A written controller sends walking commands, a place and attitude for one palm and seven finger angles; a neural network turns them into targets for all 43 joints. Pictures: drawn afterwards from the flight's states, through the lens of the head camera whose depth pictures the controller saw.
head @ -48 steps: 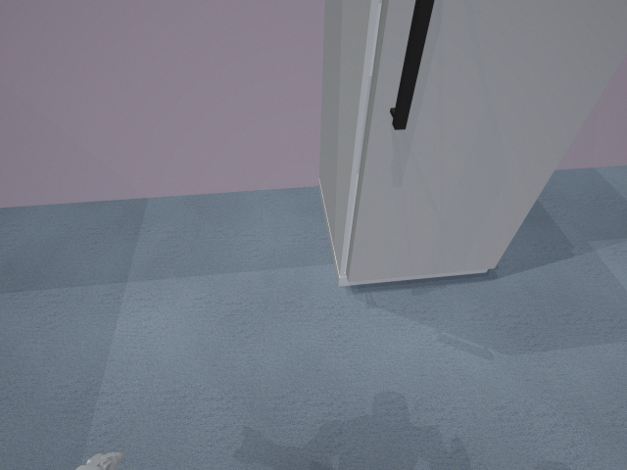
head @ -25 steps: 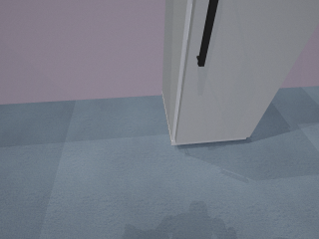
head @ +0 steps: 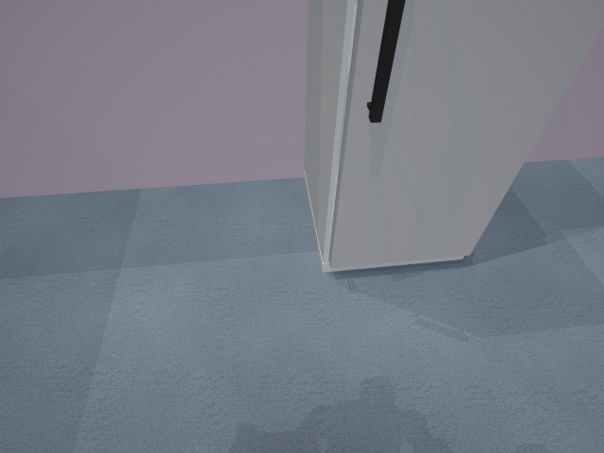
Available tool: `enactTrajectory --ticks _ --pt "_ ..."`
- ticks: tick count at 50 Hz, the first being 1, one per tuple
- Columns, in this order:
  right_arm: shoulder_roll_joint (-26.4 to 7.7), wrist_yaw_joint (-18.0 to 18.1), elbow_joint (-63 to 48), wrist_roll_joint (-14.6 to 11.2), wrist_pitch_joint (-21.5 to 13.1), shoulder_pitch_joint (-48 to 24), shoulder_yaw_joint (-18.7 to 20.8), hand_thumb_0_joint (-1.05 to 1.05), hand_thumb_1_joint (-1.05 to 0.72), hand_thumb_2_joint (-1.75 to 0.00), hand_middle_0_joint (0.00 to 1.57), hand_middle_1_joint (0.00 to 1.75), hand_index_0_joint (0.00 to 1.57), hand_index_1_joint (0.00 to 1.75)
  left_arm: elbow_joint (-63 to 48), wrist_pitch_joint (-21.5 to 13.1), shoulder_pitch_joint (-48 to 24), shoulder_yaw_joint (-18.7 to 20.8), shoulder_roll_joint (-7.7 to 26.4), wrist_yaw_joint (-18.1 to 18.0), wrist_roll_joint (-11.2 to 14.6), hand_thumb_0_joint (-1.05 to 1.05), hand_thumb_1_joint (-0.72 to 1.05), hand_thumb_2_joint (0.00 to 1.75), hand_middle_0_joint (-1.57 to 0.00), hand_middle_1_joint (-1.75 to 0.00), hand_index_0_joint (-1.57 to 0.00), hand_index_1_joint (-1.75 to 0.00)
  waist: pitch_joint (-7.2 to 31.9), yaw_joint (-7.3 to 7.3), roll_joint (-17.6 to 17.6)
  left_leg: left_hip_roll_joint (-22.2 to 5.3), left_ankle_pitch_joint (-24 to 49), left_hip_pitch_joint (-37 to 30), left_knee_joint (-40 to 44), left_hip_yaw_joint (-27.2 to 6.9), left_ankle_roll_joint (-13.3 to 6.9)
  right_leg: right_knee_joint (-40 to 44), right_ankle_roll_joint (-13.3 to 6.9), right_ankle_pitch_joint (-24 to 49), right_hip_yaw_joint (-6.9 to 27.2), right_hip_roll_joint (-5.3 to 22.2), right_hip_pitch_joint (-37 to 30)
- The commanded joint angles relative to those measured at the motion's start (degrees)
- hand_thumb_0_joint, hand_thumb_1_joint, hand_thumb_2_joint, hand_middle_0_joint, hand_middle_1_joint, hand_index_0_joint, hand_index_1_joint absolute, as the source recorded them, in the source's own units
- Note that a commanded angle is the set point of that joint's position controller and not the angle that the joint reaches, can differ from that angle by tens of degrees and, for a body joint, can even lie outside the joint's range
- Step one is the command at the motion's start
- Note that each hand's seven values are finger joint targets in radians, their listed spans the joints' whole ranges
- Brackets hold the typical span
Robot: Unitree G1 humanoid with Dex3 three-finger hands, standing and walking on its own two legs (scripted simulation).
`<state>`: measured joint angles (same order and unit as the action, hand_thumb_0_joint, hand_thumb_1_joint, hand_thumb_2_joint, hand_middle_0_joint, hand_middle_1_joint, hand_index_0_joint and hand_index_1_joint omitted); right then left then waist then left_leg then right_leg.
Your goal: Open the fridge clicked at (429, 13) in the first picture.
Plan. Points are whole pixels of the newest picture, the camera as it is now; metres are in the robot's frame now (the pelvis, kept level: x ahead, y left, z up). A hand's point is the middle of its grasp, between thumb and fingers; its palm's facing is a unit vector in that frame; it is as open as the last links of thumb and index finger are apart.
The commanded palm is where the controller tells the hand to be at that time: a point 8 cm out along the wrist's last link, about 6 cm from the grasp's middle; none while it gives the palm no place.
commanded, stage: look at it before walking up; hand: left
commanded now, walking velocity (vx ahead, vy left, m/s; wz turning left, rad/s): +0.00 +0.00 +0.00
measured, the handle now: (389, 16) +0.86 -0.12 +0.22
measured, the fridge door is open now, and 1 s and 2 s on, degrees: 0 0 0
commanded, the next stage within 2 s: walk to a spot facing it in 0.48 s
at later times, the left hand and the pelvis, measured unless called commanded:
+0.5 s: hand out of the picture +0.08 +0.25 -0.15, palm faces -0.02 -0.94 -0.34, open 7.4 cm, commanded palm none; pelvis +0.01 +0.00 +0.00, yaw +0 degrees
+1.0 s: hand out of the picture +0.06 +0.18 -0.18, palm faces -0.14 -0.95 -0.27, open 7.4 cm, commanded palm none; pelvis -0.01 -0.02 -0.03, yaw -10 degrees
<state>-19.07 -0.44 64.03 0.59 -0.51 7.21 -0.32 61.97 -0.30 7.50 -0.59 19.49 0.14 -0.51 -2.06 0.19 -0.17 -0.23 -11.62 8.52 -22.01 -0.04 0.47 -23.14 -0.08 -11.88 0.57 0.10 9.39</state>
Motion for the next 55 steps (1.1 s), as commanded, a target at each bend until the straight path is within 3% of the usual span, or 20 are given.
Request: enactTrajectory --ticks 1,27,31,34,35,38,41,42,43,44,45,46,47,48,49,50,51,52,54,55 --pt "-11.86 1.08 -3.74 -0.05 -1.52 -2.86 2.36 0.0 -0.9 -0.9 0.2 0.3 0.2 0.3 -3.63 -1.41 -2.17 2.63 11.7 -0.82 -0.09 0.0 0.9 0.9 -0.2 -0.3 -0.2 -0.3 4.24 -0.22 0.25 -6.25 6.16 -0.54 3.77 -5.62 -1.96 4.29 -1.91 5.55 6.13 6.82 -0.95" --pt "-12.04 1.23 -3.92 -0.2 -1.41 -3.38 2.24 0.0 -0.9 -0.9 0.2 0.3 0.2 0.3 -3.19 -1.46 -1.69 2.64 11.72 -0.83 -0.13 0.0 0.9 0.9 -0.2 -0.3 -0.2 -0.3 4.31 -0.27 0.1 -6.49 8.92 -2.36 4.34 -5.78 -1.85 5.16 -1.8 8.76 5.62 6.9 -1.94" --pt "-12.09 1.47 -3.89 -0.09 -1.38 -3.26 2.45 0.0 -0.9 -0.9 0.2 0.3 0.2 0.3 -3.44 -1.07 -1.86 2.82 11.74 -0.7 -0.16 0.0 0.9 0.9 -0.2 -0.3 -0.2 -0.3 3.61 -0.17 0.84 -6.87 8.6 -3.32 3.69 -4.5 -1.67 4.69 -1.92 9.96 6.37 6.54 -0.49" --pt "-5.34 1.82 -4.21 0.0 -0.11 0.84 1.69 0.0 -0.9 -0.9 0.2 0.3 0.2 0.3 -3.86 0.83 1.46 2.21 5.78 -1.0 -0.19 0.0 0.9 0.9 -0.2 -0.3 -0.2 -0.3 3.21 0.21 -0.33 -7.24 8.23 -2.23 0.14 -1.28 -0.48 0.98 -1.41 13.76 7.52 6.17 2.08" --pt "-5.37 1.99 -4.97 0.03 0.25 1.48 2.06 0.0 -0.9 -0.9 0.2 0.3 0.2 0.3 -4.6 1.3 2.05 2.42 5.69 -0.99 -0.26 0.0 0.9 0.9 -0.2 -0.3 -0.2 -0.3 2.7 0.21 -0.34 -7.41 7.53 -1.74 -0.57 -1.03 -0.52 -0.26 -1.46 13.87 8.08 5.77 3.4" --pt "-6.27 2.26 -7.62 0.13 0.89 1.71 3.21 0.0 -0.9 -0.9 0.2 0.3 0.2 0.3 -7.1 2.16 2.94 3.29 5.74 -0.6 -0.5 0.0 0.9 0.9 -0.2 -0.3 -0.2 -0.3 2.2 0.25 0.63 -8.98 3.39 -0.42 -2.0 -0.88 -1.28 -4.07 -1.62 11.5 8.81 4.19 7.72" --pt "-7.08 2.33 -9.95 0.23 1.03 1.11 4.31 0.0 -0.9 -0.9 0.2 0.3 0.2 0.3 -9.47 2.61 3.62 3.78 4.42 -0.06 -0.64 0.0 0.9 0.9 -0.2 -0.3 -0.2 -0.3 1.95 -0.03 4.92 -12.71 -0.08 1.32 -0.21 -3.25 -3.36 -11.41 -0.88 7.09 6.77 1.03 11.39" --pt "-7.66 2.34 -10.62 0.19 0.93 0.72 4.64 0.0 -0.9 -0.9 0.2 0.3 0.2 0.3 -9.83 2.67 4.38 3.93 3.61 0.1 -0.57 0.0 0.9 0.9 -0.2 -0.3 -0.2 -0.3 2.53 -0.41 7.58 -15.24 1.73 2.04 0.77 -4.58 -4.88 -16.43 -0.48 4.18 4.71 0.05 11.59" --pt "-7.53 2.32 -11.14 0.19 0.66 0.3 4.98 0.0 -0.9 -0.9 0.2 0.3 0.2 0.3 -10.43 2.83 5.06 4.12 2.76 0.25 -0.62 0.0 0.9 0.9 -0.2 -0.3 -0.2 -0.3 2.83 -0.72 10.68 -18.25 5.97 2.51 1.82 -5.81 -7.08 -22.27 0.21 -6.03 2.13 -0.77 12.18" --pt "-7.32 2.28 -11.77 0.31 0.51 -0.22 5.16 0.0 -0.9 -0.9 0.2 0.3 0.2 0.3 -10.86 3.01 5.65 4.45 1.92 0.39 -0.66 0.0 0.9 0.9 -0.2 -0.3 -0.2 -0.3 2.89 -1.12 11.85 -20.47 10.04 3.39 1.85 -5.69 -9.04 -26.35 0.74 -13.31 0.27 -0.21 11.92" --pt "-6.97 2.32 -12.45 0.46 0.45 -1.25 5.35 0.0 -0.9 -0.9 0.2 0.3 0.2 0.3 -11.25 3.02 6.7 4.72 1.32 0.52 -0.62 0.0 0.9 0.9 -0.2 -0.3 -0.2 -0.3 2.88 -1.82 11.23 -21.0 13.12 4.58 -0.19 -4.02 -9.33 -25.89 0.56 -15.47 0.31 1.27 10.43" --pt "-6.78 2.34 -12.97 0.57 0.5 -2.61 5.43 0.0 -0.9 -0.9 0.2 0.3 0.2 0.3 -10.92 2.75 9.22 4.96 0.87 0.66 -0.58 0.0 0.9 0.9 -0.2 -0.3 -0.2 -0.3 3.26 -3.4 9.74 -19.9 14.66 5.89 -4.82 -1.21 -7.76 -20.86 0.26 -12.86 0.27 2.04 6.84" --pt "-6.32 2.2 -13.52 0.53 0.79 -2.89 5.58 0.0 -0.9 -0.9 0.2 0.3 0.2 0.3 -10.39 2.37 12.06 5.36 1.37 0.72 -0.91 0.0 0.9 0.9 -0.2 -0.3 -0.2 -0.3 3.42 -4.6 5.0 -16.71 11.18 9.48 -12.07 2.33 -4.96 -13.21 0.05 -4.92 -0.4 1.66 2.12" --pt "-3.25 1.98 -14.25 0.12 1.4 -1.72 5.29 0.0 -0.9 -0.9 0.2 0.3 0.2 0.3 -10.36 1.4 14.0 6.24 5.36 0.27 -1.55 0.0 0.9 0.9 -0.2 -0.3 -0.2 -0.3 3.07 -5.08 -10.17 -8.3 -2.84 16.74 -28.08 8.18 0.55 0.01 -2.57 7.86 14.12 9.7 -0.92" --pt "0.05 1.7 -16.37 -0.07 1.53 -2.19 4.53 0.0 -0.9 -0.9 0.2 0.3 0.2 0.3 -11.0 1.0 14.36 6.66 9.47 -0.51 -1.21 0.0 0.9 0.9 -0.2 -0.3 -0.2 -0.3 1.66 -4.33 -18.54 -1.64 -21.97 25.34 -39.45 5.19 2.89 6.48 -8.96 19.93 31.99 20.91 1.12" --pt "-1.39 2.04 -16.0 -0.05 2.05 -2.95 4.79 0.0 -0.9 -0.9 0.2 0.3 0.2 0.3 -11.47 1.2 13.95 6.83 8.18 -1.14 -0.78 0.0 0.9 0.9 -0.2 -0.3 -0.2 -0.3 2.79 -4.83 -13.58 -2.8 -20.2 23.3 -43.44 -2.0 2.1 8.71 -10.81 10.75 32.65 19.5 4.01" --pt "-1.29 1.91 -15.35 -0.05 1.92 -2.94 5.08 0.0 -0.9 -0.9 0.2 0.3 0.2 0.3 -12.12 1.32 9.91 6.69 6.97 -1.16 -0.81 0.0 0.9 0.9 -0.2 -0.3 -0.2 -0.3 0.87 -2.8 -10.35 -3.42 -16.25 25.04 -45.49 -2.98 2.02 7.76 -11.27 5.48 30.52 16.99 4.58" --pt "-1.57 1.72 -14.59 0.19 1.71 -1.48 5.11 0.0 -0.9 -0.9 0.2 0.3 0.2 0.3 -12.96 1.15 7.61 6.5 5.54 -1.26 -0.65 0.0 0.9 0.9 -0.2 -0.3 -0.2 -0.3 1.85 -1.72 -6.75 -4.47 -12.7 24.56 -45.07 -2.87 2.39 6.21 -11.03 6.62 26.83 15.13 3.82" --pt "-0.13 1.68 -13.51 0.42 1.65 0.25 4.96 0.0 -0.9 -0.9 0.2 0.3 0.2 0.3 -13.32 0.84 6.72 6.25 4.07 -1.1 -0.6 0.0 0.9 0.9 -0.2 -0.3 -0.2 -0.3 4.35 -0.88 -4.8 -4.07 -9.48 22.69 -42.98 -1.59 3.22 4.4 -9.98 10.62 21.78 12.11 1.98" --pt "0.1 1.8 -13.55 0.38 1.67 0.22 4.86 0.0 -0.9 -0.9 0.2 0.3 0.2 0.3 -13.03 0.77 7.67 6.29 3.78 -1.08 -0.6 0.0 0.9 0.9 -0.2 -0.3 -0.2 -0.3 5.4 -1.26 -5.59 -3.73 -9.39 22.31 -41.62 -1.3 3.42 3.81 -9.98 12.58 21.3 11.58 0.94"
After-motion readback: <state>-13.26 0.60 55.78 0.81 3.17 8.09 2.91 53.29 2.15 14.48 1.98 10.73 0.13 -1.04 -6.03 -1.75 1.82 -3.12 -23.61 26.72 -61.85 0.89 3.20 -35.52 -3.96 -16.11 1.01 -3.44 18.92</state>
